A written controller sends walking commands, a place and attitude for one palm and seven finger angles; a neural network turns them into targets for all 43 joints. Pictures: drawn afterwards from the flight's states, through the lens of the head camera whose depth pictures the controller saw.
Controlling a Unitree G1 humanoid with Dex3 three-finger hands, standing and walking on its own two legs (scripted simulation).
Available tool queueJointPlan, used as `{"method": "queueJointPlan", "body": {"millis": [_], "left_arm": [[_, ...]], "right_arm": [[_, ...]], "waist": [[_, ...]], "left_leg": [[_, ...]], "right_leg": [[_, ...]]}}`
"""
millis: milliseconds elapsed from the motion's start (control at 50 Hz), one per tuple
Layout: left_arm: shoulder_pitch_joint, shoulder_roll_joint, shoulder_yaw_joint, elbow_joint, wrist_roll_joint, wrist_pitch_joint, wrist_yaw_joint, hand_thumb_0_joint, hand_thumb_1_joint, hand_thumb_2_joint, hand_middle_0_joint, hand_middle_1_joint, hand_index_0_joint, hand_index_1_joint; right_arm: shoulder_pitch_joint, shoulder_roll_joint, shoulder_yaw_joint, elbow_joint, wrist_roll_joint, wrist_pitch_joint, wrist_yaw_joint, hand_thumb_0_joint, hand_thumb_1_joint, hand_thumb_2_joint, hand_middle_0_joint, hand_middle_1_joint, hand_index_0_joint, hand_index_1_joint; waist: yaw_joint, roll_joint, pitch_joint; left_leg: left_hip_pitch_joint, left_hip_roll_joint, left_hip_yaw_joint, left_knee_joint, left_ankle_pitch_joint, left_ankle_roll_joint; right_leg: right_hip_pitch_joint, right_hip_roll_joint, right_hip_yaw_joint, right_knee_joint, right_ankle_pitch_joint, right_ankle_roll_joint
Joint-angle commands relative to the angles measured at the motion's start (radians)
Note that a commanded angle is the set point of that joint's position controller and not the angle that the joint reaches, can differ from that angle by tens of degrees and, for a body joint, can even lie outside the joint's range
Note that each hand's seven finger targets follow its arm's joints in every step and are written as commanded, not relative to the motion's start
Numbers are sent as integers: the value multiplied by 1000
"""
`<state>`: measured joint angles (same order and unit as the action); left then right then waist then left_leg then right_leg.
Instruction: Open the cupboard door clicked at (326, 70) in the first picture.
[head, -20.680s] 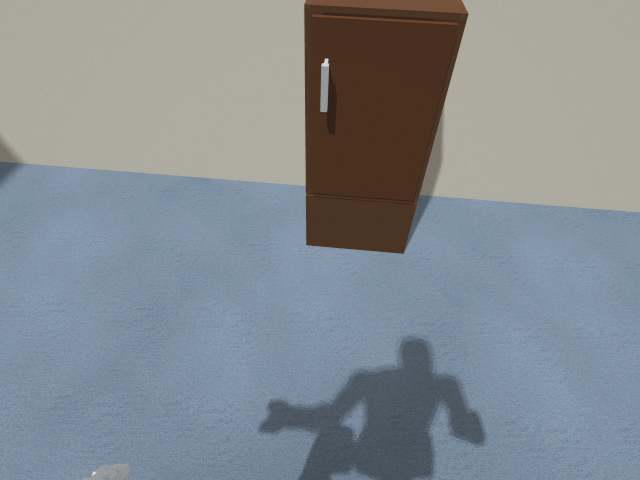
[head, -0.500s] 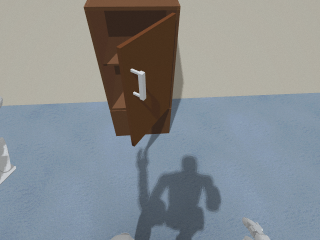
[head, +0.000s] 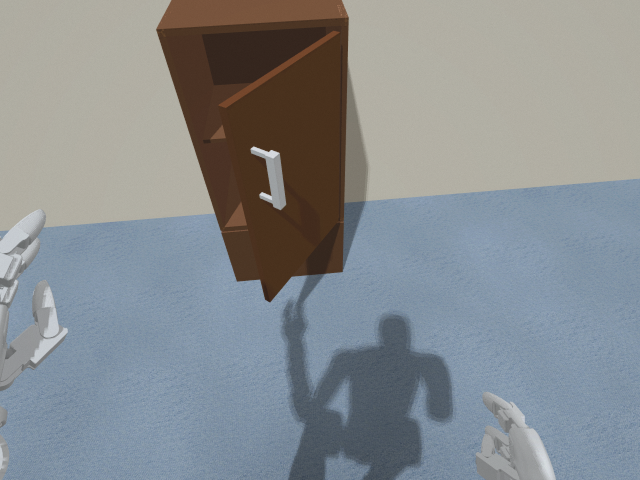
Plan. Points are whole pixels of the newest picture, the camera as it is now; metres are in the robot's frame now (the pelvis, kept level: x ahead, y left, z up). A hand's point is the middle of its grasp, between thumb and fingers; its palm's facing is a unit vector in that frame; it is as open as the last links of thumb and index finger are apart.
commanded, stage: let the arm hang, fingers relaxed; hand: left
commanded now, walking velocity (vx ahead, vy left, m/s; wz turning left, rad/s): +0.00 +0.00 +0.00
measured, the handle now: (268, 178) +0.66 +0.15 -0.02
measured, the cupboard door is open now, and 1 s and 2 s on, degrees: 52 52 52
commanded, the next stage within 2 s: look to check the result in 1.06 s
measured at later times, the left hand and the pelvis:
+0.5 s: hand out of the picture -0.07 +0.21 -0.16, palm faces +0.06 -0.98 -0.17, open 7.3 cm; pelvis -0.01 +0.04 +0.01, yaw +1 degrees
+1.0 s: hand out of the picture +0.00 +0.24 -0.16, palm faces +0.02 -0.98 -0.20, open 7.3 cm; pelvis -0.01 +0.07 +0.01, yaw -1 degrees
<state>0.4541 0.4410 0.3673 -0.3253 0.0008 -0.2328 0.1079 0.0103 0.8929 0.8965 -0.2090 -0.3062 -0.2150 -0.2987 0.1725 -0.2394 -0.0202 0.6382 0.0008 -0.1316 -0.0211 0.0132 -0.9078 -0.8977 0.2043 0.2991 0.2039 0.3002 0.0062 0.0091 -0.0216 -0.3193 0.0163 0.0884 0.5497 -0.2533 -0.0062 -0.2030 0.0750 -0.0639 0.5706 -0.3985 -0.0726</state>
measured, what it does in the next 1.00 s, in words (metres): steps on the spot: left foot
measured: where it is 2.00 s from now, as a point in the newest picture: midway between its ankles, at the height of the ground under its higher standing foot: outside the picture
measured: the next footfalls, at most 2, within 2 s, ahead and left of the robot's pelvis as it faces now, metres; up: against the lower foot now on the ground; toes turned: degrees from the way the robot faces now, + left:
left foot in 0.28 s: +0.07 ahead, +0.16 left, +0.00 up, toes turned +1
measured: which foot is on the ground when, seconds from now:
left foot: down 0.00-0.04, up 0.06-0.26, down 0.28-1.00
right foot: down 0.00-1.00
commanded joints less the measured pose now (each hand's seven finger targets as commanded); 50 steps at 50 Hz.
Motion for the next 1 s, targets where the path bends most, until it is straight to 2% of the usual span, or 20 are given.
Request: {"method": "queueJointPlan", "body": {"millis": [0,40,60,80,100,160,180,200,220,240,260,280,300,320,360,400,480,640,680,980], "left_arm": [[-25,-66,-255,501,41,215,-111,0,900,900,-200,-300,-200,-300],[-75,-23,-242,610,35,200,-107,0,900,900,-200,-300,-200,-300],[-78,-11,-236,675,40,197,-98,0,900,900,-200,-300,-200,-300],[-83,-8,-234,731,44,202,-90,0,900,900,-200,-300,-200,-300],[-93,-11,-240,789,44,209,-83,0,900,900,-200,-300,-200,-300],[-120,-29,-275,925,35,220,-77,0,900,900,-200,-300,-200,-300],[-134,-30,-283,967,29,218,-77,0,900,900,-200,-300,-200,-300],[-149,-28,-288,1005,21,217,-76,0,900,900,-200,-300,-200,-300],[-147,-42,-296,1042,12,215,-77,0,900,900,-200,-300,-200,-300],[-125,-63,-303,1080,8,214,-76,0,900,900,-200,-300,-200,-300],[-101,-101,-319,1119,5,218,-72,0,900,900,-200,-300,-200,-300],[-79,-143,-320,1162,11,225,-66,0,900,900,-200,-300,-200,-300],[-74,-136,-320,1193,15,231,-68,0,900,900,-200,-300,-200,-300],[-83,-130,-322,1232,10,231,-75,0,900,900,-200,-300,-200,-300],[-94,-129,-326,1287,4,224,-78,0,900,900,-200,-300,-200,-300],[-96,-139,-331,1328,5,222,-77,0,900,900,-200,-300,-200,-300],[-83,-171,-343,1394,4,224,-78,0,900,900,-200,-300,-200,-300],[-77,-193,-346,1450,5,231,-75,0,900,900,-200,-300,-200,-300],[-83,-191,-345,1451,6,231,-74,0,900,900,-200,-300,-200,-300],[-93,-196,-343,1451,6,225,-69,0,900,900,-200,-300,-200,-300]], "right_arm": [[2,-141,-42,18,-6,52,18,0,-900,-900,200,300,200,300],[-23,-153,-32,4,-13,84,13,0,-900,-900,200,300,200,300],[-48,-163,-38,2,-18,96,8,0,-900,-900,200,300,200,300],[-66,-168,-43,2,-21,108,4,0,-900,-900,200,300,200,300],[-81,-158,-43,15,-22,118,3,0,-900,-900,200,300,200,300],[-52,-76,-22,74,-24,151,5,0,-900,-900,200,300,200,300],[-18,-62,-18,104,-24,153,6,0,-900,-900,200,300,200,300],[28,-60,-15,133,-23,154,6,0,-900,-900,200,300,200,300],[67,-59,-14,161,-24,149,3,0,-900,-900,200,300,200,300],[98,-83,-14,183,-26,138,-3,0,-900,-900,200,300,200,300],[107,-103,-11,202,-25,135,-11,0,-900,-900,200,300,200,300],[89,-101,-10,220,-26,142,-16,0,-900,-900,200,300,200,300],[55,-88,-4,227,-21,147,-20,0,-900,-900,200,300,200,300],[44,-66,2,246,-17,149,-22,0,-900,-900,200,300,200,300],[82,-48,5,288,-15,147,-26,0,-900,-900,200,300,200,300],[115,-52,2,323,-12,143,-29,0,-900,-900,200,300,200,300],[128,-56,4,376,-14,136,-29,0,-900,-900,200,300,200,300],[147,-17,10,443,-23,133,-24,0,-900,-900,200,300,200,300],[154,-16,9,452,-23,131,-23,0,-900,-900,200,300,200,300],[165,8,7,481,-22,125,-21,0,-900,-900,200,300,200,300]], "waist": [[-12,-119,-73],[11,-330,-28],[27,-387,-3],[38,-399,11],[39,-348,29],[8,-71,60],[-11,1,48],[-29,25,24],[-41,65,0],[-40,117,-46],[-27,157,-63],[-8,200,-27],[4,150,46],[-4,163,56],[-19,142,34],[-24,74,15],[-15,23,43],[-4,-4,118],[-5,-25,119],[-9,17,119]], "left_leg": [[13,72,-92,109,196,38],[-168,15,-101,210,-102,33],[-225,0,-115,264,-205,38],[-249,-9,-127,301,-227,44],[-258,-13,-122,315,-225,43],[-128,-23,-70,189,-156,20],[-51,-23,-58,114,-84,16],[33,-24,-54,52,34,18],[125,-12,-72,-2,226,29],[220,55,-143,-19,438,60],[234,130,-221,-18,494,102],[154,156,-234,-43,393,117],[97,135,-220,-41,296,101],[92,98,-187,-41,245,74],[138,81,-153,-43,257,48],[167,93,-162,-68,260,50],[146,101,-191,-149,178,60],[102,92,-207,-250,51,58],[106,92,-209,-260,58,59],[136,81,-185,-254,112,52]], "right_leg": [[-54,-255,193,-90,669,16],[126,-314,260,-110,943,-15],[186,-329,273,-109,1047,-30],[216,-327,262,-107,1097,-35],[224,-330,251,-103,1097,-37],[170,-294,207,-111,1023,-52],[140,-277,192,-109,970,-45],[119,-246,161,-93,919,-16],[79,-222,142,-69,852,15],[33,-188,127,-32,719,48],[6,-150,103,-63,476,70],[33,-136,105,-139,264,76],[29,-138,130,-209,241,77],[35,-166,150,-237,307,62],[54,-185,154,-232,414,38],[65,-172,130,-235,400,28],[67,-158,112,-260,248,14],[34,-153,101,-255,129,16],[29,-155,104,-251,129,19],[4,-164,116,-249,157,23]]}}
